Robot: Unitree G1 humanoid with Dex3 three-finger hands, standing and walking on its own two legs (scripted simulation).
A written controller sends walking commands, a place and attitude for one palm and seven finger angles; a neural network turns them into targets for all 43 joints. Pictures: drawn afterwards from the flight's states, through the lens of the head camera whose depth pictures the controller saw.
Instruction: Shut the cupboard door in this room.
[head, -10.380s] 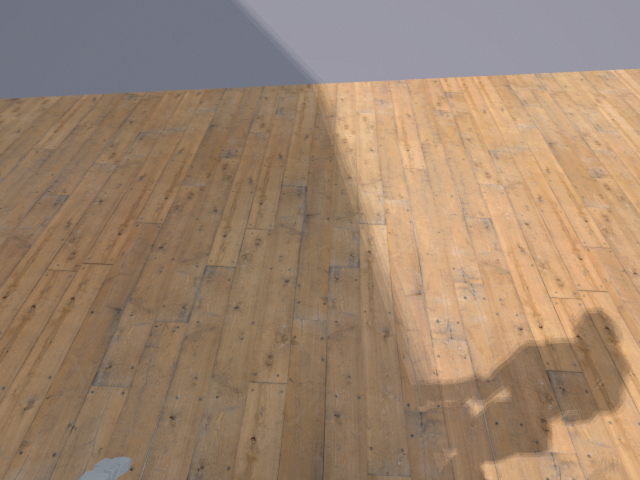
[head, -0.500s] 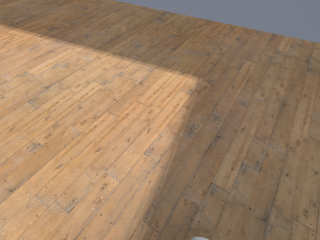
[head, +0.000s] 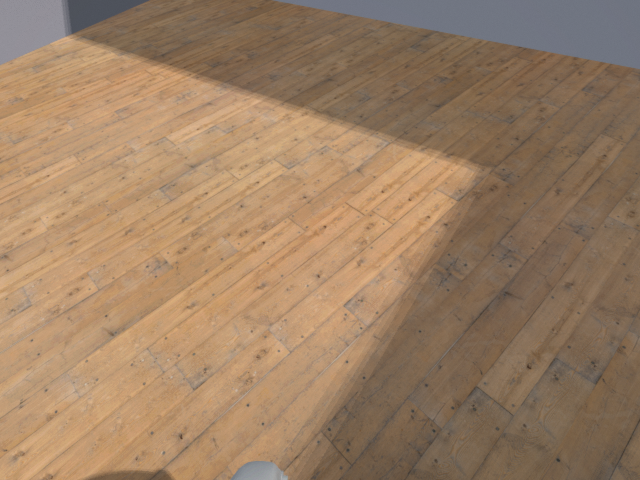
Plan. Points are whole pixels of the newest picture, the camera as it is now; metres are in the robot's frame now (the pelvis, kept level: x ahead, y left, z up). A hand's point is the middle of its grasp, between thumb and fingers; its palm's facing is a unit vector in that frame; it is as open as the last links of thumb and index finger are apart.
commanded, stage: turn or walk to find it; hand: left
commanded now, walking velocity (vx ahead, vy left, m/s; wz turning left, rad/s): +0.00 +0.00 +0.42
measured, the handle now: out of the picture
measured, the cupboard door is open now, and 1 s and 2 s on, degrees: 79 79 79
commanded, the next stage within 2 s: none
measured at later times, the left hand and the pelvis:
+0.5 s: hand out of the picture +0.00 +0.27 -0.17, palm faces +0.23 -0.94 -0.24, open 7.4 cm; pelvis -0.02 +0.06 +0.00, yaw +11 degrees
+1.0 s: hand out of the picture -0.04 +0.19 -0.15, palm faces +0.41 -0.87 -0.28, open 7.4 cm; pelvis -0.03 -0.02 +0.00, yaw +25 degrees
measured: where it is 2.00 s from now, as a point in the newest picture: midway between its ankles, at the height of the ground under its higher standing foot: outside the picture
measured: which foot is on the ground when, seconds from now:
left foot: up 0.00-0.20, down 0.22-0.72, up 0.74-1.00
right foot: down 0.00-0.22, up 0.24-0.70, down 0.72-1.00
